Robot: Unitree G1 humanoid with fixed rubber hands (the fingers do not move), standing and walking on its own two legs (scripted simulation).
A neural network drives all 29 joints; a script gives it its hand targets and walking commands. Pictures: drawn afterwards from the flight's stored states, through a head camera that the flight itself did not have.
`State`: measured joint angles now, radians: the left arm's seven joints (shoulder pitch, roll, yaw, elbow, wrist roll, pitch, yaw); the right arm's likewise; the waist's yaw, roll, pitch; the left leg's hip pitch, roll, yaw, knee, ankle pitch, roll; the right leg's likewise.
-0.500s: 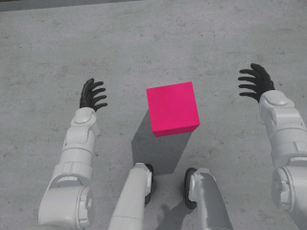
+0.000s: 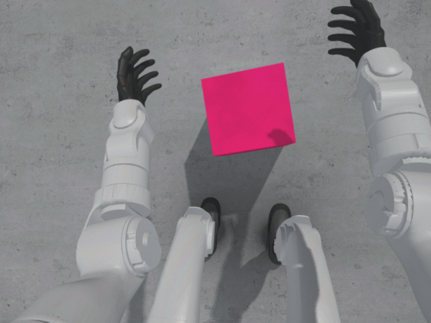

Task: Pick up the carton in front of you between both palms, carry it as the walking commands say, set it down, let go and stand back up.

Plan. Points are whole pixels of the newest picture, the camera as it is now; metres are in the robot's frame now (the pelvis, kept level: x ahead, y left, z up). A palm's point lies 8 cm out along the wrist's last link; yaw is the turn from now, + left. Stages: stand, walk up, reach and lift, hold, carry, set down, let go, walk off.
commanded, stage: reach and lift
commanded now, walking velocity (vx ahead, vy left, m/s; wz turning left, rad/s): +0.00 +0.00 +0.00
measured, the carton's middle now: (248, 117) +0.48 +0.01 -0.49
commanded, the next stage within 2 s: none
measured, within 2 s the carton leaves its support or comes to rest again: leaves its support in 1.52 s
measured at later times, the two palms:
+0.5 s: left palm (173, 121) +0.45 +0.21 -0.36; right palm (323, 97) +0.52 -0.17 -0.36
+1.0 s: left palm (183, 115) +0.48 +0.19 -0.42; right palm (311, 100) +0.52 -0.15 -0.42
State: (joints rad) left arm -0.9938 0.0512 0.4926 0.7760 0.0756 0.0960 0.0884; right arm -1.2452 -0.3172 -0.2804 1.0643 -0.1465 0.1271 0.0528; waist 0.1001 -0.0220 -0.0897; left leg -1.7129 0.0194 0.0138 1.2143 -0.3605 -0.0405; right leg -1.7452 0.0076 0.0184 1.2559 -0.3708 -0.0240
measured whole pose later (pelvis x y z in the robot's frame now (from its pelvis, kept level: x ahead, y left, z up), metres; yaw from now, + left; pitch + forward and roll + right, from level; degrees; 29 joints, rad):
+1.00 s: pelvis -0.05 +0.01 -0.25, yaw +1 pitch +37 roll +3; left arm -1.42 0.24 0.16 1.14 -0.27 0.02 0.18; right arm -1.55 -0.46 0.09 1.24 0.24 0.05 -0.06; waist 0.06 0.04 0.36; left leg -2.27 -0.02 0.01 2.17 -0.55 -0.04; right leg -2.29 -0.01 0.04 2.21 -0.57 -0.01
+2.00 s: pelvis -0.05 +0.02 -0.16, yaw -2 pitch +43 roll +2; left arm -1.08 -0.05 0.60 0.68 0.22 0.35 0.10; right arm -1.20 -0.10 -0.40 0.88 -0.25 0.37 -0.01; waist 0.04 0.00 -0.14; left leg -2.12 -0.04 -0.03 1.87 -0.50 -0.05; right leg -2.15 0.05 0.05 1.88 -0.48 0.02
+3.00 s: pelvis +0.03 +0.02 +0.10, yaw -3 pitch +18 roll +0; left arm -0.45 -0.16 0.39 0.52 0.23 0.37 0.04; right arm -0.45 0.13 -0.34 0.54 -0.24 0.40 -0.01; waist 0.01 0.01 -0.16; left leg -0.88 -0.03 -0.05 0.95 -0.38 -0.01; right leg -0.89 0.02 0.05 0.94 -0.37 0.01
